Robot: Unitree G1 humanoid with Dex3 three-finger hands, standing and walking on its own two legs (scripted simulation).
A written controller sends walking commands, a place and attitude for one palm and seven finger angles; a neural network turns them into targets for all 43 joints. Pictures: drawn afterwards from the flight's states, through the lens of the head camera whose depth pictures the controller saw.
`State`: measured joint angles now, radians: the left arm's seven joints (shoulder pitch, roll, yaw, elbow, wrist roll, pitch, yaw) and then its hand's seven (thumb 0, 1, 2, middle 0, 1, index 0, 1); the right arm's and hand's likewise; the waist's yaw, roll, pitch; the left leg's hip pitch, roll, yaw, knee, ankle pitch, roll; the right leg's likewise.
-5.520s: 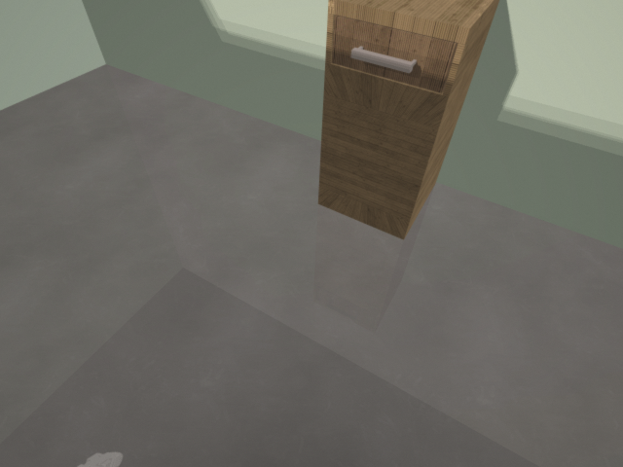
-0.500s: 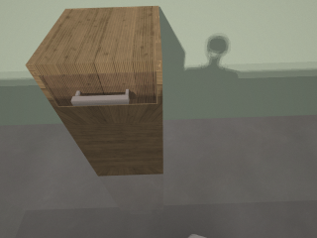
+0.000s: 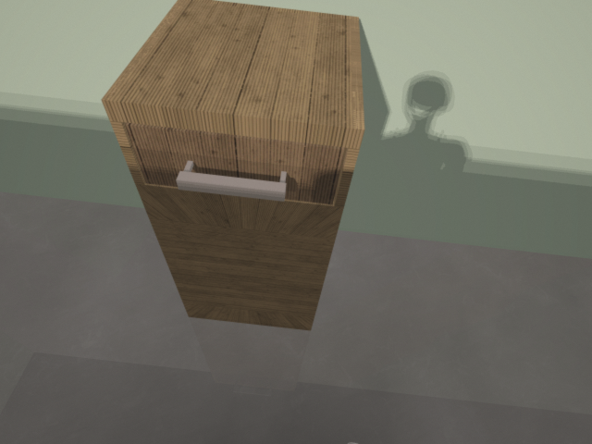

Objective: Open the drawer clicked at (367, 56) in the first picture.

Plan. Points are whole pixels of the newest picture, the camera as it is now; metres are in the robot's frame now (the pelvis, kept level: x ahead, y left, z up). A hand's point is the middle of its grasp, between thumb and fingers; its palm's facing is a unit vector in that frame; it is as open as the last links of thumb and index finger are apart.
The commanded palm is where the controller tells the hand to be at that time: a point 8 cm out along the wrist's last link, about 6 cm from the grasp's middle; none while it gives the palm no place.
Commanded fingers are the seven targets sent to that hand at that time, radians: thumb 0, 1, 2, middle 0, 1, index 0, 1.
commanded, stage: come to a stop and stand still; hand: left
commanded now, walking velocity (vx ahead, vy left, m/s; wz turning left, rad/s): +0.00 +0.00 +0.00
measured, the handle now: (234, 178) +0.55 +0.17 -0.01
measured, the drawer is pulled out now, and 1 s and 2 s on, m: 0.00 0.00 0.00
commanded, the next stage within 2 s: look again from close up in 0.38 s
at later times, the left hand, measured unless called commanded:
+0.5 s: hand out of the picture -0.01 +0.15 -0.17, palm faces -0.03 -0.98 -0.20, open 7.3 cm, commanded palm none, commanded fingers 0.00 0.90 0.90 -0.20 -0.30 -0.20 -0.30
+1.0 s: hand out of the picture +0.00 +0.16 -0.17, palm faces -0.01 -0.98 -0.18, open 7.3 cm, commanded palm none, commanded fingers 0.00 0.90 0.90 -0.20 -0.30 -0.20 -0.30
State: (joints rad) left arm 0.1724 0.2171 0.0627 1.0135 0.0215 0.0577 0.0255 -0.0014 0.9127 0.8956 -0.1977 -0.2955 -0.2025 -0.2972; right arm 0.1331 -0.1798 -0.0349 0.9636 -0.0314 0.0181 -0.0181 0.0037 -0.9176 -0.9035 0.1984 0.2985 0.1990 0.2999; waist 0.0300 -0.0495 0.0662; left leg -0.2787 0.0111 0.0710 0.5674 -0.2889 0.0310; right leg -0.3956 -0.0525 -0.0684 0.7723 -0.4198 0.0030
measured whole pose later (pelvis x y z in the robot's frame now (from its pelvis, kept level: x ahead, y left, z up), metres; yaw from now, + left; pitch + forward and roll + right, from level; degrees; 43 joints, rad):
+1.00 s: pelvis -0.01 -0.01 +0.00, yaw -2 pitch -1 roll +0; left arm 0.29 0.15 -0.01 1.08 0.01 -0.01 0.03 0.00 0.92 0.90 -0.20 -0.30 -0.20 -0.30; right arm 0.29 -0.14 0.02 1.11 -0.02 -0.01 -0.02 0.02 -0.93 -0.90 0.20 0.30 0.20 0.30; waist 0.00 0.00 0.03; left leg -0.25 0.03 0.09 0.52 -0.26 0.01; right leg -0.17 -0.02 -0.05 0.51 -0.33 -0.01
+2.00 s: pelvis -0.02 -0.04 -0.02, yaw -1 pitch +7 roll +1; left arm 0.29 0.40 -0.03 -0.03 0.98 -0.01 0.30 0.00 0.07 0.54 -0.28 -0.83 -0.28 -0.83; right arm 0.17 -0.23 -0.01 0.62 -0.05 0.09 -0.02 0.01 -0.91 -0.90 0.20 0.30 0.21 0.30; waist 0.05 0.06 -0.07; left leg -0.52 0.05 0.07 0.71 -0.31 -0.02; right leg -0.46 -0.01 -0.06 0.76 -0.42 -0.05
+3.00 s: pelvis -0.02 -0.01 +0.01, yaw +0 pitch +2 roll +0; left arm -0.07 0.50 -0.04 0.03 0.90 -0.03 0.07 0.00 -0.49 0.30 -0.32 -1.20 -0.32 -1.20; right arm 0.15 -0.27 -0.02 0.65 0.01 0.13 -0.02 0.01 -0.91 -0.90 0.20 0.30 0.20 0.30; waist 0.08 0.08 0.00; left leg -0.31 0.01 0.07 0.47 -0.20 0.02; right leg -0.23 -0.03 -0.07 0.49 -0.29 0.00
